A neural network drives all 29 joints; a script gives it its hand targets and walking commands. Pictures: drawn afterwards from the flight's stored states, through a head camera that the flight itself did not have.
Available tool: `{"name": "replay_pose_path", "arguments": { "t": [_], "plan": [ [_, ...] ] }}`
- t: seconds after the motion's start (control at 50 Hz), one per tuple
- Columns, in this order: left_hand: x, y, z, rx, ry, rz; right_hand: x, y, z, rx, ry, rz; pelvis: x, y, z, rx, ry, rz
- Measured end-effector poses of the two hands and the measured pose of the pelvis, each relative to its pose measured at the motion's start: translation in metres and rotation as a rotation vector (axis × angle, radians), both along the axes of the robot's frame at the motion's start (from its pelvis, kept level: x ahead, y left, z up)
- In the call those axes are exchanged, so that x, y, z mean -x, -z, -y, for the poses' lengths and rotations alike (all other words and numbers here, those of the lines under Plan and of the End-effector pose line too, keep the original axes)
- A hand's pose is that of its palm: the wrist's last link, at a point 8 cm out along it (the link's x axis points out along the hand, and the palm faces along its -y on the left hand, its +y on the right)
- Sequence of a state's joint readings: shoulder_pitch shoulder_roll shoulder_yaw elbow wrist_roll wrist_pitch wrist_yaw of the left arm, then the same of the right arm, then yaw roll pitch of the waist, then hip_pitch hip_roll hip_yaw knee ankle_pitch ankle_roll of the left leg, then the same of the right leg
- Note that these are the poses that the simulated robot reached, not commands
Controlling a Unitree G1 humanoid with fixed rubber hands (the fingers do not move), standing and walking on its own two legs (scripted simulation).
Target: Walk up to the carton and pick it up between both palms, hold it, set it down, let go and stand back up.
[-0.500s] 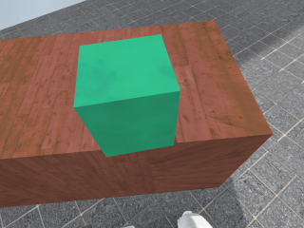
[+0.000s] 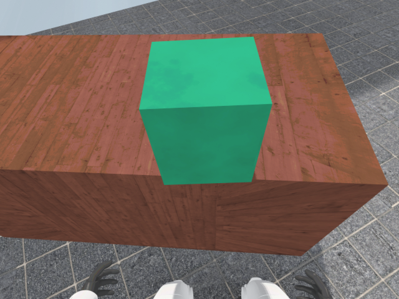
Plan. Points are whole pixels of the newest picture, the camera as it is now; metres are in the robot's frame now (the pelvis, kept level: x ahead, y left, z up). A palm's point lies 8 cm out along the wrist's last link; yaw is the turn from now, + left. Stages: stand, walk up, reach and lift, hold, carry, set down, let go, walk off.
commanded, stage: reach and lift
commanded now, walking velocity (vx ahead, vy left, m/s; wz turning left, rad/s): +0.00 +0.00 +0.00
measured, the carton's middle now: (205, 116) +0.48 +0.03 +0.08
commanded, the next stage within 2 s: none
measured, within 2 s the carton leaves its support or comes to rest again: neither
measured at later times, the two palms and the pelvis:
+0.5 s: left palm (100, 274) +0.18 +0.23 -0.05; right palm (338, 287) +0.16 -0.22 -0.05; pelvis +0.04 -0.01 +0.04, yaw +2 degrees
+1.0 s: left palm (97, 242) +0.22 +0.23 +0.00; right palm (328, 249) +0.21 -0.20 +0.00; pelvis +0.07 +0.00 +0.05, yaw +2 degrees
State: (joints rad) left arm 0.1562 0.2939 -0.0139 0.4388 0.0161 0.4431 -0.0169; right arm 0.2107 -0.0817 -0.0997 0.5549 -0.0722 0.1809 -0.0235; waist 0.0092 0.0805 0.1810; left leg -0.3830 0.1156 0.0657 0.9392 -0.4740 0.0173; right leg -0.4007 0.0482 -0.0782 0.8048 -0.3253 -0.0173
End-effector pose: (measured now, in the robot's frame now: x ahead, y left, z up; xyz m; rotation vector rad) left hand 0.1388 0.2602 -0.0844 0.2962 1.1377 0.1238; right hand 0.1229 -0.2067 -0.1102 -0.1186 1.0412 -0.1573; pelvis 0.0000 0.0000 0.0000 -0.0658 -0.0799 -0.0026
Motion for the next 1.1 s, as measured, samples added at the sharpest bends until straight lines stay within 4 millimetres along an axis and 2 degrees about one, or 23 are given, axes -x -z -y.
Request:
{"name": "replay_pose_path", "arguments": {
  "t": [0.06, 0.12, 0.2, 0.3, 0.42, 0.5, 0.56, 0.66, 0.74, 0.8, 0.9, 1.1],
  "plan": [
    [-0.025, -0.015, 0.001, 0.02, -0.001, 0.107, -0.01, -0.006, -0.008, -0.011, -0.003, 0.057, -0.001, -0.002, 0.0, -0.017, -0.018, -0.008],
    [-0.046, -0.03, 0.008, 0.056, 0.011, 0.173, -0.022, -0.02, -0.016, -0.025, 0.001, 0.122, -0.006, -0.007, -0.001, -0.026, -0.03, 0.002],
    [-0.058, -0.045, 0.021, 0.08, 0.051, 0.202, -0.034, -0.044, -0.014, -0.02, 0.018, 0.2, -0.015, -0.019, -0.006, -0.022, -0.015, 0.029],
    [-0.054, -0.051, 0.029, 0.094, 0.039, 0.223, -0.035, -0.062, -0.001, 0.008, 0.023, 0.228, -0.026, -0.032, -0.007, -0.028, -0.017, 0.042],
    [-0.039, -0.041, 0.026, 0.081, -0.01, 0.218, -0.031, -0.065, 0.008, 0.027, -0.022, 0.188, -0.032, -0.038, -0.001, -0.044, -0.028, 0.028],
    [-0.037, -0.038, 0.028, 0.097, -0.031, 0.23, -0.035, -0.065, 0.009, 0.014, -0.02, 0.187, -0.038, -0.041, 0.006, -0.048, -0.042, 0.006],
    [-0.044, -0.042, 0.031, 0.115, -0.043, 0.272, -0.045, -0.067, 0.006, 0.008, -0.031, 0.21, -0.042, -0.042, 0.009, -0.05, -0.056, -0.009],
    [-0.069, -0.054, 0.035, 0.138, -0.026, 0.362, -0.073, -0.079, -0.001, -0.006, -0.053, 0.305, -0.048, -0.044, 0.012, -0.054, -0.061, -0.027],
    [-0.089, -0.067, 0.033, 0.144, -0.012, 0.438, -0.095, -0.091, -0.006, -0.019, -0.062, 0.392, -0.054, -0.045, 0.011, -0.052, -0.054, -0.029],
    [-0.097, -0.076, 0.029, 0.152, -0.011, 0.487, -0.103, -0.099, -0.009, -0.023, -0.063, 0.438, -0.059, -0.047, 0.009, -0.049, -0.053, -0.022],
    [-0.096, -0.082, 0.026, 0.158, -0.007, 0.519, -0.102, -0.104, -0.01, -0.017, -0.041, 0.469, -0.065, -0.049, 0.003, -0.045, -0.044, 0.005],
    [-0.075, -0.092, 0.032, 0.177, -0.03, 0.591, -0.085, -0.115, -0.005, -0.013, -0.02, 0.506, -0.063, -0.049, -0.008, -0.041, -0.039, 0.028]
  ]
}}
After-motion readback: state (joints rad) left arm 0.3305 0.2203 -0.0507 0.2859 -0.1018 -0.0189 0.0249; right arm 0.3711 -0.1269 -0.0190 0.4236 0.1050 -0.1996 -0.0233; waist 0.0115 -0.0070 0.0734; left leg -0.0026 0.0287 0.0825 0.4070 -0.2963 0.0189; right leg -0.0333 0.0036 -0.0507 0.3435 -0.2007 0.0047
